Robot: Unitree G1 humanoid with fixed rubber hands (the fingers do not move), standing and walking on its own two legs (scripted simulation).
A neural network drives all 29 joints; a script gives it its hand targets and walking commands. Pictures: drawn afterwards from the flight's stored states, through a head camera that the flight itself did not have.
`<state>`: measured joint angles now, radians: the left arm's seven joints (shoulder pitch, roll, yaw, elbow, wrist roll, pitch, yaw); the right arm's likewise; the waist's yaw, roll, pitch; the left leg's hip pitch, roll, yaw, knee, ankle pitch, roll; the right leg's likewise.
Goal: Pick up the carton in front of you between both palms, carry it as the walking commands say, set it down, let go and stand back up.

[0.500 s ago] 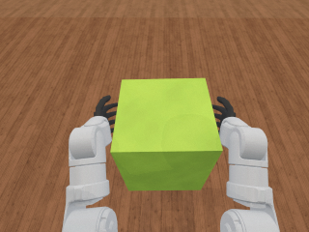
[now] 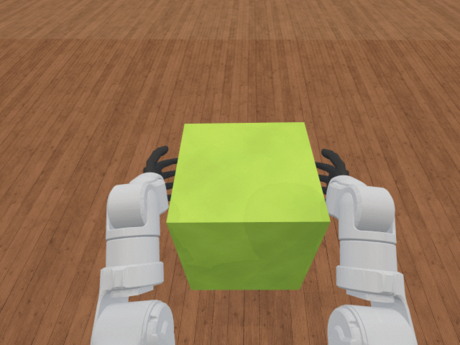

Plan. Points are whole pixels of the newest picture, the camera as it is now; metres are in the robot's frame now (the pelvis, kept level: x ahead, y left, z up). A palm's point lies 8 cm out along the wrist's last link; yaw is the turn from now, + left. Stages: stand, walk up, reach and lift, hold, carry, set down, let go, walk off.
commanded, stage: carry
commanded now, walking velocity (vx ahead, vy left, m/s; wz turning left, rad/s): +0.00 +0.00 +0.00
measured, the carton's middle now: (244, 210) +0.33 +0.00 +0.05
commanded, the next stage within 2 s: none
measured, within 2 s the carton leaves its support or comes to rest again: neither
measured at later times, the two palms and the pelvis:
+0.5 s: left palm (153, 193) +0.31 +0.15 +0.12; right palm (338, 197) +0.31 -0.15 +0.12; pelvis -0.02 +0.00 +0.00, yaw +0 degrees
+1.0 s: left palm (152, 199) +0.30 +0.15 +0.12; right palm (340, 201) +0.30 -0.15 +0.12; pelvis -0.03 +0.00 +0.00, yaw +0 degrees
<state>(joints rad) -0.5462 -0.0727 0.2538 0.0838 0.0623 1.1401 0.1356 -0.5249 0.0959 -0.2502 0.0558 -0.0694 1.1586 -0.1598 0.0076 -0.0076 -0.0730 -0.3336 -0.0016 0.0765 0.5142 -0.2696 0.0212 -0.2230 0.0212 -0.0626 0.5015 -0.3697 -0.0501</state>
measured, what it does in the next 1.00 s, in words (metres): stands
